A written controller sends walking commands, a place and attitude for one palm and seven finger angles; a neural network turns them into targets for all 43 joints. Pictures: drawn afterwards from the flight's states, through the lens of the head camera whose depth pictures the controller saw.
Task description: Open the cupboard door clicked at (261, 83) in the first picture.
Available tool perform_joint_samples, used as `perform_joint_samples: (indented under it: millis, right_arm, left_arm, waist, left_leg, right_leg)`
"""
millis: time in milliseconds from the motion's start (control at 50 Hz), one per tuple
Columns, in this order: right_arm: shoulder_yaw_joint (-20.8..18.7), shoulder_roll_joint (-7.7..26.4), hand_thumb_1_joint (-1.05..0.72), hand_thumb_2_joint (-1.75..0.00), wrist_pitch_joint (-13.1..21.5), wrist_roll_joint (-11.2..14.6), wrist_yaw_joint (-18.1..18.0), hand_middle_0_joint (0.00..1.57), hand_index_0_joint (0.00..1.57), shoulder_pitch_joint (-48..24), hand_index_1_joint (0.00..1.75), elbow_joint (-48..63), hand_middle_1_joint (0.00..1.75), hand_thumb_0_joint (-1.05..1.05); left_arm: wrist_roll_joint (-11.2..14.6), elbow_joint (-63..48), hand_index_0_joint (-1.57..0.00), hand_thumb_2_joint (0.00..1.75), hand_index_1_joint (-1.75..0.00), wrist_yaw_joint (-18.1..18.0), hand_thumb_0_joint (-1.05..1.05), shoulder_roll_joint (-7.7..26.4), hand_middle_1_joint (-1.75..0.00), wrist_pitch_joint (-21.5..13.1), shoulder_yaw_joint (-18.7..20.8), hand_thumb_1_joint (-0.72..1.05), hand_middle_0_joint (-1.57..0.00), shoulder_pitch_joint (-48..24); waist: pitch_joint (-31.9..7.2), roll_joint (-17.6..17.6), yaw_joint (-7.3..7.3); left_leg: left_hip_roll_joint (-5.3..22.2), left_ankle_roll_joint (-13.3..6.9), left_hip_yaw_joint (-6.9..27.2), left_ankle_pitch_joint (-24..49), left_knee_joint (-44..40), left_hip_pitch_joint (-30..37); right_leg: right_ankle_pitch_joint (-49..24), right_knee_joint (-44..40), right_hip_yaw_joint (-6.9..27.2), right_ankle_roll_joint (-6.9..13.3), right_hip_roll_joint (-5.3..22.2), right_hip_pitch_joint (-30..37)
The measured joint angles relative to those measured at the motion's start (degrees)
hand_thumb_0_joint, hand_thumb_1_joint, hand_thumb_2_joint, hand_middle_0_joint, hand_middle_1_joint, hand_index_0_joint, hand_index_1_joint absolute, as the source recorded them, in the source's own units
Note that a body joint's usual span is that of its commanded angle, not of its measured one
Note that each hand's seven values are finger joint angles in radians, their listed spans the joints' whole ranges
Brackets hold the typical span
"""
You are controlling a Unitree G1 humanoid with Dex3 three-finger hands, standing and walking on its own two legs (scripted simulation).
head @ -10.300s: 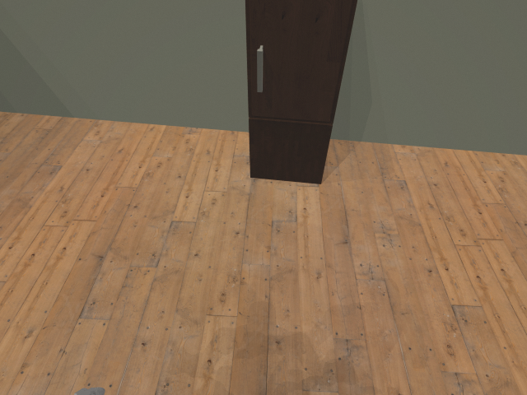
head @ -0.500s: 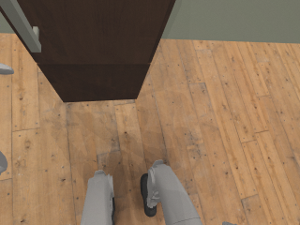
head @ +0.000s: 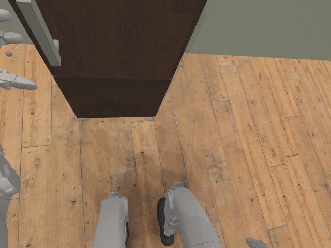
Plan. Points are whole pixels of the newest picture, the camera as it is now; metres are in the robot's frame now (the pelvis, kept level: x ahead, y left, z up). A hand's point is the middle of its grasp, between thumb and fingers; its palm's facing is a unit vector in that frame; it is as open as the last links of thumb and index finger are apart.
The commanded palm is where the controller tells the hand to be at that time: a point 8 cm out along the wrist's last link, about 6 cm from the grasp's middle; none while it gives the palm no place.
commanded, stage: move the hooked fingers beside the handle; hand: left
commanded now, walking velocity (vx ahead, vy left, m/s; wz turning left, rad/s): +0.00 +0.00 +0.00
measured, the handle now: (44, 27) +0.57 +0.23 +0.05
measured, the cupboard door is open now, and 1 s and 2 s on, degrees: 0 0 0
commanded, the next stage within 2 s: slide the fingers in behind the handle in 0.04 s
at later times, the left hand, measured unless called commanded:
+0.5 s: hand (29, 51) +0.52 +0.25 +0.04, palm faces +0.05 -1.00 -0.04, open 14.0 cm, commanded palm +0.51 +0.28 +0.04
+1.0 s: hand (46, 51) +0.52 +0.22 +0.03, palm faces +0.05 -1.00 -0.02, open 14.0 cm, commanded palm +0.51 +0.25 +0.04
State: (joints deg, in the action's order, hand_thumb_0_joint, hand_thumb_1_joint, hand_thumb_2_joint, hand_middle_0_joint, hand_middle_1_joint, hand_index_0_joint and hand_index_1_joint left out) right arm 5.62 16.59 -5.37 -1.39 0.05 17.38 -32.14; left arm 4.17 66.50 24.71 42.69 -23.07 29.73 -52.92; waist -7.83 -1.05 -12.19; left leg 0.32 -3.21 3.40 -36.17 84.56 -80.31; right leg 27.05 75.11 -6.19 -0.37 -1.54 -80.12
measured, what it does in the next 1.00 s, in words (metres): stands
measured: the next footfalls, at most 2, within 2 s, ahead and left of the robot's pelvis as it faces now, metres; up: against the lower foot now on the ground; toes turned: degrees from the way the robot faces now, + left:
none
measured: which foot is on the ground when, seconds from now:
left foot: down 0.00-1.00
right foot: down 0.00-1.00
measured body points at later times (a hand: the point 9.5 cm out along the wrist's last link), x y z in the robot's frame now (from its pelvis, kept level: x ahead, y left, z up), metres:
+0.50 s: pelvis +0.00 -0.01 +0.00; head +0.19 +0.04 +0.41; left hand +0.51 +0.31 +0.04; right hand +0.04 -0.28 -0.10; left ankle +0.01 +0.08 -0.58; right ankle +0.07 -0.13 -0.58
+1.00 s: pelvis +0.00 -0.01 +0.00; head +0.19 +0.04 +0.41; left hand +0.52 +0.28 +0.04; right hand +0.04 -0.28 -0.10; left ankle +0.01 +0.08 -0.58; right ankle +0.07 -0.13 -0.58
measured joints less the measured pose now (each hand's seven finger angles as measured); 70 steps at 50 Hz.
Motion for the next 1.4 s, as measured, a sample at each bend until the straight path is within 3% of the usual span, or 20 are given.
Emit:
perform_joint_samples:
  millis: [260,720,1400]
  right_arm:
    - [0.2,-0.7,-0.91,-0.90,-0.3,-0.1,0.0,0.20,0.20,0.2,0.30,-0.6,0.30,0.01]
    - [-0.9,-0.5,-0.91,-0.90,0.3,0.1,0.4,0.20,0.20,0.1,0.30,-0.9,0.30,0.01]
    - [-1.7,-1.7,-0.91,-0.90,-0.3,-0.8,1.5,0.20,0.20,0.4,0.30,-1.9,0.30,0.01]
  left_arm:
    - [-0.2,-0.5,-0.30,0.30,-1.20,-1.2,-0.02,-0.7,-1.20,0.8,-0.5,-0.50,-0.30,-1.1]
    - [0.6,-1.9,-0.30,0.30,-1.20,-4.0,-0.02,-5.0,-1.20,-1.0,-2.0,-0.50,-0.30,1.1]
    - [-0.4,-1.4,-0.30,0.30,-1.20,-11.4,-0.02,-12.5,-1.20,-4.3,-6.0,-0.50,-0.30,1.0]
  waist:
    - [0.3,-0.4,-0.07]
    - [-0.2,-0.3,0.41]
    - [-0.8,-0.6,0.42]
  left_leg:
    - [0.2,0.7,0.2,0.1,0.0,-0.4]
    - [0.3,1.1,-0.5,0.2,-1.0,1.2]
    - [-0.3,0.8,-1.1,0.3,-2.4,3.0]
  right_leg:
    - [0.1,0.5,-0.2,0.7,-0.2,-0.8]
    - [0.3,0.6,0.5,1.2,-0.3,0.1]
    - [0.7,-0.1,1.2,0.8,0.3,1.6]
